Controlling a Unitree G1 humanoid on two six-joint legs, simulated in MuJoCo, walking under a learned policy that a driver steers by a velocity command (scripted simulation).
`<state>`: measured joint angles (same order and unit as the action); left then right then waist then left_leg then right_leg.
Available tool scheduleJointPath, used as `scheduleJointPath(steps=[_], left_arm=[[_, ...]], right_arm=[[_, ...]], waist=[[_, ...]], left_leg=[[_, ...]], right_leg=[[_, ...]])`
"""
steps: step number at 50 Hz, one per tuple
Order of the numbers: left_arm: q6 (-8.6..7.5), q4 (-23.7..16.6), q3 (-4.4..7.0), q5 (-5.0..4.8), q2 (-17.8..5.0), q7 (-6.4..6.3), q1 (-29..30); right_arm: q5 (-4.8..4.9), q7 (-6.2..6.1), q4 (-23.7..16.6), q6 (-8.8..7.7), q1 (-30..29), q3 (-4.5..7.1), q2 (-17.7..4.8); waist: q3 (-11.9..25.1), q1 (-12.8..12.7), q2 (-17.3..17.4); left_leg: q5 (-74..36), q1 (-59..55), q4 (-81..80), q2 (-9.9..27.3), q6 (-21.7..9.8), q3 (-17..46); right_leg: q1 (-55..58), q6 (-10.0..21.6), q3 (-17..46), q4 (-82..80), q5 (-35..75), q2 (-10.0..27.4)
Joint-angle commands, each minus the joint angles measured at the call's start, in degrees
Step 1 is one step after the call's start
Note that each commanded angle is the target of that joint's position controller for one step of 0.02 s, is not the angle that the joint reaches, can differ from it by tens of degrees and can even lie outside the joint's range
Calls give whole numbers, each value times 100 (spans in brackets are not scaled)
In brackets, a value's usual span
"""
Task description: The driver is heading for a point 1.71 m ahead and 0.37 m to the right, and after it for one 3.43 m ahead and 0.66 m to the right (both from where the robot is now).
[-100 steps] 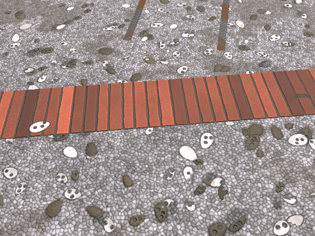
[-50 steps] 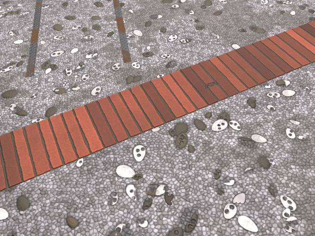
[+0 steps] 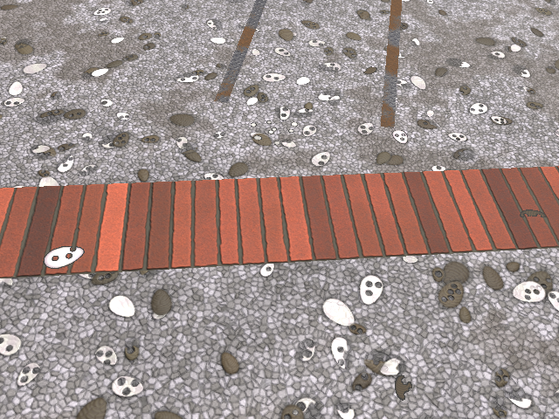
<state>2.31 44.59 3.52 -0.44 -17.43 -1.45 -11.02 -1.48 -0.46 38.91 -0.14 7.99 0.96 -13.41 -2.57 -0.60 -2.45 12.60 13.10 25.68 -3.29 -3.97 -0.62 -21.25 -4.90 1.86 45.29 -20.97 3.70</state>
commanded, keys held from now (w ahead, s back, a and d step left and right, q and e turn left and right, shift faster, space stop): e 0.14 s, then w+e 0.46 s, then w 0.26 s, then w+q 0.14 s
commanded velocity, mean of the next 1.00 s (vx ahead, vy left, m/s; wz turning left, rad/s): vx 0.31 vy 0.00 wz -0.34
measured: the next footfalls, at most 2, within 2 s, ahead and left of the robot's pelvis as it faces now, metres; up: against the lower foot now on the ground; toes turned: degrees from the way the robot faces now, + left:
right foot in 0.14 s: +0.01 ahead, -0.14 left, +0.00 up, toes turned -5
left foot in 0.50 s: +0.18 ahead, +0.10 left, +0.00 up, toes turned -18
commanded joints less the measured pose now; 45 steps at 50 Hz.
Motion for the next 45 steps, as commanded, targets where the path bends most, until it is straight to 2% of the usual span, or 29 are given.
scheduleJointPath(steps=[1, 5, 7, 8, 9, 10, 11, 12, 13, 14, 15, 16, 18, 20, 22, 23, 24, 25, 26, 27, 28, 29, 30, 32, 36, 39, 41, 44, 45], left_arm=[[-79, -458, 111, -51, -643, 11, 263], [-115, -455, 103, -48, -560, 35, 24], [-139, -468, 102, -11, -576, 80, -114], [-136, -478, 142, 11, -756, 72, -225], [-129, -366, 277, -60, -1189, 25, -440], [-174, -320, 332, -126, -1202, 46, -788], [-278, -293, 297, -26, -1109, 58, -1143], [-396, -307, 264, 41, -1014, 37, -1033], [-475, -365, 243, -23, -942, 27, -820], [-494, -420, 227, -90, -892, 2, -674], [-465, -462, 216, -111, -858, -24, -626], [-428, -494, 226, -100, -884, -42, -632], [-390, -587, 267, -79, -978, -59, -622], [-361, -682, 306, -97, -1078, -31, -628], [-331, -764, 291, -120, -1037, -3, -546], [-329, -809, 258, -110, -913, 5, -513], [-337, -845, 193, -88, -687, 14, -506], [-358, -917, 75, -27, -275, 31, -465], [-436, -1323, -29, -115, 68, 3, -484], [-484, -1286, 85, -256, -383, -1, -700], [-467, -1182, 177, -245, -674, 24, -547], [-447, -1048, 207, -179, -704, 46, -507], [-456, -1005, 211, -130, -619, 69, -463], [-487, -996, 164, -124, -397, 144, -324], [-528, -1190, 69, -79, -173, 183, 159], [-604, -1345, -45, -36, -2, 282, 676], [-653, -1456, -104, -55, 73, 367, 1096], [-700, -1626, -89, -106, -25, 463, 1471], [-720, -1660, -55, -104, -108, 481, 1473]], right_arm=[[13, -35, -176, -24, -40, 333, -1157], [141, -117, -115, 65, -145, 402, -1246], [197, -159, -49, 103, -68, 435, -1218], [171, -181, -71, 93, -8, 439, -1134], [46, -168, -294, 46, -111, 396, -883], [17, -144, -451, -12, -664, 360, -735], [128, -77, -589, -88, -1032, 385, -789], [256, 4, -576, -167, -929, 437, -841], [306, 77, -508, -227, -746, 464, -912], [275, 126, -473, -297, -732, 483, -976], [222, 162, -456, -368, -816, 478, -946], [188, 202, -449, -432, -867, 441, -824], [197, 270, -416, -517, -823, 384, -647], [257, 293, -403, -546, -704, 388, -684], [334, 267, -312, -555, -293, 460, -836], [342, 237, -223, -557, -9, 504, -903], [344, 187, -115, -566, 434, 555, -987], [274, 117, 6, -591, 1201, 633, -1254], [53, 125, 56, -576, 1652, 743, -1947], [18, 164, 22, -608, 1254, 688, -1809], [134, 137, -21, -618, 932, 569, -1360], [159, 112, -29, -626, 775, 502, -1117], [128, 89, -5, -619, 652, 468, -1004], [81, 62, 102, -655, 807, 429, -892], [136, 66, 356, -668, 1138, 428, -929], [203, 48, 491, -588, 1163, 425, -1060], [257, 39, 641, -545, 1405, 422, -1142], [323, 54, 850, -452, 1706, 421, -1245], [340, 52, 893, -411, 1726, 423, -1290]], waist=[[279, 231, 1007], [295, 92, 833], [392, -32, 683], [548, -4, 363], [644, 195, -727], [497, -199, -1133], [232, -523, -1217], [65, -375, -914], [-68, -201, -689], [-98, -151, -531], [-50, -182, -477], [1, -216, -479], [127, -218, -570], [163, -178, -690], [195, 85, -687], [215, 241, -619], [314, 445, -498], [653, 741, 154], [885, 642, 1787], [466, 369, 1751], [-109, 294, 1359], [-247, 259, 1001], [-241, 210, 884], [-151, 258, 876], [-193, 333, 615], [-240, 428, 666], [-336, 580, 623], [-419, 590, 673], [-374, 490, 725]], left_leg=[[-596, -211, -844, 1649, -961, 1235], [-1485, -513, -490, 1858, -974, 1271], [-1704, -537, -151, 1712, -686, 962], [-799, -303, 205, 1426, -387, 657], [488, 400, 941, 650, 29, -120], [1533, 1353, 1804, -104, 343, -524], [2468, 2345, 2793, -111, 336, 27], [2327, 2745, 3311, 146, 267, 451], [1941, 2976, 3272, 316, 226, 550], [1542, 3020, 2954, 421, 233, 528], [1260, 2817, 2546, 428, 295, 424], [1001, 2481, 2205, 339, 383, 287], [671, 1711, 1507, 177, 494, 124], [549, 939, 952, 55, 562, 23], [-66, 55, 404, 49, 587, 35], [-227, -434, 213, 63, 571, 31], [-149, -1047, 79, 206, 510, 109], [540, -1956, -254, 1056, 251, 1054], [2744, -2368, -1302, 2516, -534, 3788], [3818, -1796, -1723, 2843, -915, 4686], [3503, -1451, -1697, 2635, -814, 3948], [2587, -1220, -1619, 2264, -623, 3036], [1709, -1103, -1602, 2024, -493, 2388], [510, -990, -1686, 1703, -415, 1505], [-640, -1181, -1808, 1687, -684, 878], [-1226, -1142, -1845, 1607, -661, 405], [-1370, -1127, -1852, 1629, -653, 238], [-1913, -1463, -1705, 1836, -616, 262], [-2401, -1608, -1538, 1892, -578, 298]], right_leg=[[189, 60, -85, -456, -190, -22], [186, 254, -262, -893, -27, -116], [545, 474, -214, -1678, 1001, -121], [881, 706, 157, -1881, 1770, 57], [1233, 1247, 1129, -2009, 1783, 606], [1560, 1967, 2349, -2616, 296, 1133], [1863, 2355, 3318, -3297, -667, 1580], [1919, 2320, 3398, -3410, -1273, 1588], [1988, 2134, 3152, -3394, -1378, 1440], [2077, 1964, 2860, -3406, -1175, 1281], [2058, 1836, 2559, -3411, -903, 1083], [1917, 1771, 2295, -3387, -573, 878], [1524, 1689, 1876, -3255, -115, 583], [974, 1657, 1823, -3147, -159, 504], [425, 1501, 1981, -2955, -438, 475], [134, 1369, 1999, -2739, -575, 359], [-247, 1184, 1909, -2301, -760, 155], [-897, 864, 1423, -873, -1066, -275], [-2167, 647, 799, 1056, -1597, -863], [-2590, 619, 922, 2094, -1241, -411], [-2835, 642, 830, 2399, -658, -183], [-2674, 631, 764, 2379, -179, -63], [-2560, 618, 762, 2274, 206, 41], [-2296, 597, 660, 2134, 760, 103], [-2529, 450, 563, 1179, 1235, 12], [-2183, 406, 97, 5, 1843, 95], [-1903, 441, -183, -551, 2043, 52], [-1608, 649, -297, -1130, 1802, -78], [-1423, 746, -314, -1298, 1631, -163]])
